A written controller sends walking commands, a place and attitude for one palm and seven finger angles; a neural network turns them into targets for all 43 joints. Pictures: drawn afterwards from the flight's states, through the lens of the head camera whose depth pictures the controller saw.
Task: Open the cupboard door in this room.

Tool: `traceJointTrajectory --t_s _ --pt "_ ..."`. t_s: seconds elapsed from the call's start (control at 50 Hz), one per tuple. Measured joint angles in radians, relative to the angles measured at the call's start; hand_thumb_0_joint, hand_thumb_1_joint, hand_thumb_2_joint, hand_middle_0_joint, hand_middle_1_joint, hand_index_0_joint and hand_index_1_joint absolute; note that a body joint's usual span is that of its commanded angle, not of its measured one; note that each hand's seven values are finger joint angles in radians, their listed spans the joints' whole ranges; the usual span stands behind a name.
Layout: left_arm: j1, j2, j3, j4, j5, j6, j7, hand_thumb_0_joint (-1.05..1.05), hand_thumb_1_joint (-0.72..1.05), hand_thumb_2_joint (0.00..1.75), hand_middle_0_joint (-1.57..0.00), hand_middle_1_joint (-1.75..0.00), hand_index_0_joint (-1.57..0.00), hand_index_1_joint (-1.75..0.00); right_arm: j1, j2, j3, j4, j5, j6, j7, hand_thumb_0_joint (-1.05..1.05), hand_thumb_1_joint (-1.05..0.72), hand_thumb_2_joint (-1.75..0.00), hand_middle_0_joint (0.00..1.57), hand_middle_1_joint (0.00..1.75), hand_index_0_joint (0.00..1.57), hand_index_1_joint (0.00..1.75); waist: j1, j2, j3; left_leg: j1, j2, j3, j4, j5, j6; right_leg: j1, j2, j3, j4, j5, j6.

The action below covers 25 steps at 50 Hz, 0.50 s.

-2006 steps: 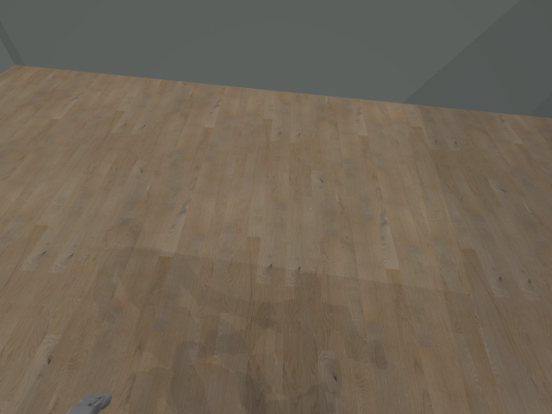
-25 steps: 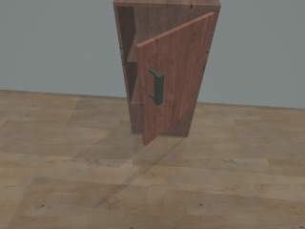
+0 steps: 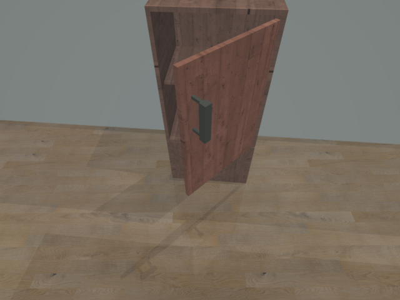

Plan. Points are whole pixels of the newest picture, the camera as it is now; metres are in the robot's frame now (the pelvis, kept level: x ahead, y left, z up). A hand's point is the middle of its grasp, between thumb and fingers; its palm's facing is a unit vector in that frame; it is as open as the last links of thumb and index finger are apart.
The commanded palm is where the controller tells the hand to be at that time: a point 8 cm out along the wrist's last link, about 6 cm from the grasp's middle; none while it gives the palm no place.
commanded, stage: walk to a spot facing it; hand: left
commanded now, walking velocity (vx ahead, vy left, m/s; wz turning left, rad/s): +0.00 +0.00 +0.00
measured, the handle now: (200, 119) +0.59 +0.04 +0.01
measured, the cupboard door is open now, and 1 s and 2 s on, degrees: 48 48 48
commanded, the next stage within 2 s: none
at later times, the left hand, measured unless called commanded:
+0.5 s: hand out of the picture +0.05 +0.18 -0.18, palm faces -0.09 -0.97 -0.23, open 7.4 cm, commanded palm none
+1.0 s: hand out of the picture +0.12 +0.12 -0.17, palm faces -0.35 -0.90 -0.25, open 7.4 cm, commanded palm none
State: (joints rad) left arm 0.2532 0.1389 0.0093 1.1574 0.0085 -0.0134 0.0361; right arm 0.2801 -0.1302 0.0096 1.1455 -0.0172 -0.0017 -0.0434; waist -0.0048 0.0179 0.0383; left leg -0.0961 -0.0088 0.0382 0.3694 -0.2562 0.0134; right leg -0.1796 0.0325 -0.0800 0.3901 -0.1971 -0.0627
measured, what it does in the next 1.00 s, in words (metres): lifts its left foot, turning right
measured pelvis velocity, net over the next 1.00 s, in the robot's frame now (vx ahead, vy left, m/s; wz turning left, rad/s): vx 0.00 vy -0.05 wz -0.45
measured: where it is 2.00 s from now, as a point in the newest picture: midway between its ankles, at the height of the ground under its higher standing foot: outside the picture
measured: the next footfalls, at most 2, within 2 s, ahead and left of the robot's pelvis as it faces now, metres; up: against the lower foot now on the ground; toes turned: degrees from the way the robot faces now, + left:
left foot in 1.10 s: +0.11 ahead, +0.07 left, +0.00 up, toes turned -31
right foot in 1.44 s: -0.03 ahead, -0.17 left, +0.00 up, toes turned -46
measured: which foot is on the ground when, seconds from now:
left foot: down 0.00-0.64, up 0.66-1.00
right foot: down 0.00-1.00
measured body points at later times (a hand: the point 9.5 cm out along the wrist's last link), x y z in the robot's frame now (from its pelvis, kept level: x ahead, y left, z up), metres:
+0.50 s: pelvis -0.01 -0.01 -0.01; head +0.03 -0.03 +0.43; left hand +0.06 +0.23 -0.16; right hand -0.03 -0.25 -0.17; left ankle -0.04 +0.11 -0.74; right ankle -0.01 -0.08 -0.73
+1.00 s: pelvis +0.00 -0.05 +0.00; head +0.06 -0.08 +0.44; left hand +0.14 +0.17 -0.15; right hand +0.05 -0.34 -0.13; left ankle +0.05 +0.10 -0.70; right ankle -0.02 -0.13 -0.74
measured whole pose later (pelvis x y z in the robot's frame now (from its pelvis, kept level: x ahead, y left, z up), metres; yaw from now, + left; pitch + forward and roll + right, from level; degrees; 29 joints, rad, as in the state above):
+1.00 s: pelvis +0.00 -0.05 +0.00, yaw -26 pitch +2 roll +2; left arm 0.23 0.21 0.08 0.93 0.03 0.04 0.01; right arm 0.01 -0.22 -0.06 0.87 0.00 0.05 -0.03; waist 0.05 -0.03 0.11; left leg -0.41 0.02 -0.02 0.86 -0.44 -0.06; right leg -0.28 0.11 0.19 0.46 -0.20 -0.06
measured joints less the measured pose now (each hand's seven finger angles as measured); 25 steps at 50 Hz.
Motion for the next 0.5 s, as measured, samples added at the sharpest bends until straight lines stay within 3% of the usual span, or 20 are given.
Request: traceJointTrajectory --t_s 0.2,0.4,0.46,0.5 --pt "-0.005 0.004 0.005 -0.007 -0.001 0.002 -0.001 0.01 0.91 0.9 -0.2 -0.3 -0.2 -0.3 -0.001 -0.008 -0.004 0.004 -0.001 0.008 -0.003 0.0 -0.91 -0.9 0.2 0.3 0.2 0.3 0.003 0.0 0.004 0.006 0.011 0.003 0.002 -0.005 -0.009 0.006 0.011 0.002 -0.003 -0.001 -0.008" --pt "-0.022 0.019 0.052 -0.062 0.009 0.055 -0.025 0.0 0.9 0.9 -0.2 -0.3 -0.2 -0.3 -0.034 -0.019 -0.042 -0.068 -0.002 0.037 -0.009 0.0 -0.91 -0.9 0.2 0.3 0.2 0.3 0.003 -0.013 0.032 -0.064 0.047 0.085 0.124 -0.069 -0.014 -0.092 0.048 0.076 0.108 -0.024 -0.018" --pt "-0.038 0.036 0.064 -0.091 0.012 0.065 -0.034 0.0 0.9 0.9 -0.2 -0.3 -0.2 -0.3 -0.033 -0.028 -0.05 -0.095 -0.007 0.035 -0.01 0.0 -0.91 -0.9 0.2 0.3 0.2 0.3 0.003 -0.028 0.039 -0.077 0.047 0.118 0.143 -0.08 -0.012 -0.142 0.047 0.099 0.185 -0.049 -0.009" --pt "-0.053 0.045 0.073 -0.111 0.015 0.073 -0.04 0.01 0.9 0.9 -0.2 -0.3 -0.2 -0.3 -0.032 -0.039 -0.055 -0.109 -0.013 0.031 -0.012 0.0 -0.91 -0.9 0.2 0.3 0.2 0.3 0.006 -0.028 0.05 -0.072 0.05 0.14 0.15 -0.086 -0.011 -0.192 0.031 0.088 0.344 -0.154 0.014"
